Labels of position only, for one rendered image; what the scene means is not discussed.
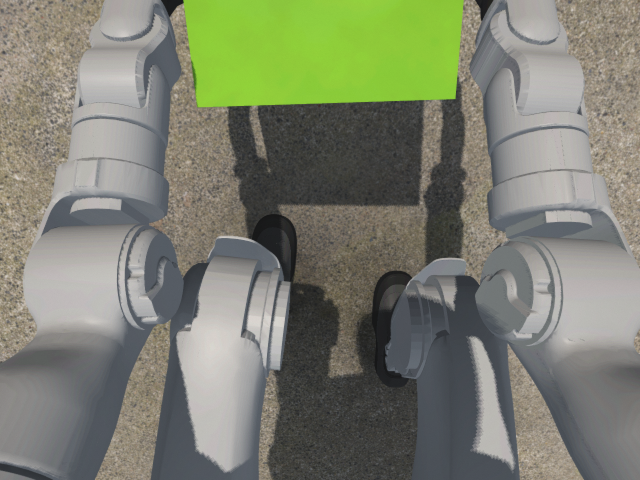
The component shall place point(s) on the left robot forearm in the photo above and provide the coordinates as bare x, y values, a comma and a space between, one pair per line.
120, 122

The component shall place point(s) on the left robot upper arm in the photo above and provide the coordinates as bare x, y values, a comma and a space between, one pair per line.
95, 293

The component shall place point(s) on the robot left thigh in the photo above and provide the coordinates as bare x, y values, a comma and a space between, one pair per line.
209, 426

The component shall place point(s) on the robot right foot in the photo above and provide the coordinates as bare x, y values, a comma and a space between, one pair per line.
386, 295

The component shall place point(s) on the carton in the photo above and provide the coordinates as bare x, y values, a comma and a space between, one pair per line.
281, 52

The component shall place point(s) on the right robot forearm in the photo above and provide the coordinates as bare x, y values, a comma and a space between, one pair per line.
537, 129

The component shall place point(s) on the right robot upper arm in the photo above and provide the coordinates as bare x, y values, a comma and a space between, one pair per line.
570, 311

